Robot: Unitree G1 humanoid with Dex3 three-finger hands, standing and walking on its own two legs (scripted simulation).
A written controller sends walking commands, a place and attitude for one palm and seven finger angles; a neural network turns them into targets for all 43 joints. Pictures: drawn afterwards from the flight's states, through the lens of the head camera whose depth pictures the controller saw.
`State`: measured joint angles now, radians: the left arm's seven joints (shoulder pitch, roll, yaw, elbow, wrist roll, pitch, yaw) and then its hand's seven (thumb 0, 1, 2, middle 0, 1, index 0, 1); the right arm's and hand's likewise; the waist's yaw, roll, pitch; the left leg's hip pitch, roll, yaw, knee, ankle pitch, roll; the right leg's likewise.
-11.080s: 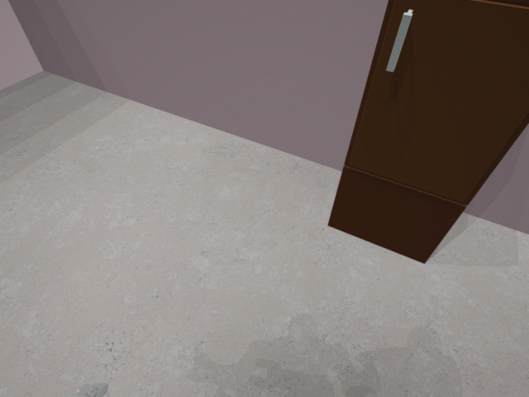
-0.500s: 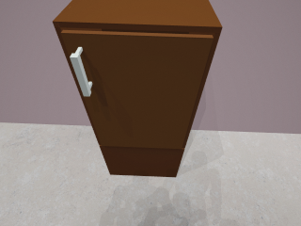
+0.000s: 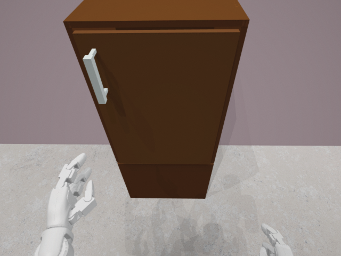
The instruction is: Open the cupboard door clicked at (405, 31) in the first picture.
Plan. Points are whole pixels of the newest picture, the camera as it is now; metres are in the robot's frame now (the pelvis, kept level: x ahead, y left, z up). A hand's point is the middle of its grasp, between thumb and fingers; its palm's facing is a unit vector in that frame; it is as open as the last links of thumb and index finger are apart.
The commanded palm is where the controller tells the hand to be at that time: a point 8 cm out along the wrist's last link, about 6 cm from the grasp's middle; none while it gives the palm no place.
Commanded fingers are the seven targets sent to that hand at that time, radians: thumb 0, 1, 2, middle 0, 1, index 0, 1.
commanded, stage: raise the hand with hooked fingers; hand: left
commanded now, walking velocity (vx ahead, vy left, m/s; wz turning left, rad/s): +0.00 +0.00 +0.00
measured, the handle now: (98, 77) +0.54 +0.22 +0.15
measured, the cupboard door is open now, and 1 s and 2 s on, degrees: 0 0 0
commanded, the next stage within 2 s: move the hooked fingers beside the handle in 1.86 s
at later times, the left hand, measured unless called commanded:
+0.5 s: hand (82, 204) +0.22 +0.20 +0.04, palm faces -0.10 -0.99 -0.07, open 10.5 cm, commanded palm +0.18 +0.27 +0.05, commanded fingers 0.00 0.01 0.52 -0.26 -0.87 -0.26 -0.87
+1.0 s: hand (40, 167) +0.26 +0.27 +0.13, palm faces +0.09 -0.99 -0.07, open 13.3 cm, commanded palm +0.23 +0.31 +0.13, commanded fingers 0.00 -0.50 0.30 -0.30 -1.20 -0.30 -1.20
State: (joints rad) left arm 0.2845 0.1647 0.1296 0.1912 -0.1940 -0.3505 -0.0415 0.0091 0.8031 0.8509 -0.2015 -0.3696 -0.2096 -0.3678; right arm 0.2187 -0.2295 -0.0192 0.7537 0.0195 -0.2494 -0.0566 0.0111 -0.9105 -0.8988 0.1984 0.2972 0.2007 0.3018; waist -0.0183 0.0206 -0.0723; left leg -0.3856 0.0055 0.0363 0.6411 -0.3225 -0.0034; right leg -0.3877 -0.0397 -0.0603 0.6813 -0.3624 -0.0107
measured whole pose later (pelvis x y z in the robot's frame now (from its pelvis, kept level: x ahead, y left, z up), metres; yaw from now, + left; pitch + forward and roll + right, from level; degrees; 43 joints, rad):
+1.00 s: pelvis +0.00 +0.01 +0.00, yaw +1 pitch +1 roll -1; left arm 0.06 0.36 0.38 0.09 -0.33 -0.10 -0.36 -0.01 -0.35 0.36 -0.29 -1.10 -0.30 -1.10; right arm 0.24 -0.26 0.06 0.59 0.05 -0.27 -0.10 0.01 -0.91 -0.90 0.20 0.30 0.20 0.30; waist 0.04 0.03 -0.05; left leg -0.35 0.02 0.02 0.67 -0.35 0.01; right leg -0.31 -0.02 -0.08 0.63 -0.35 0.00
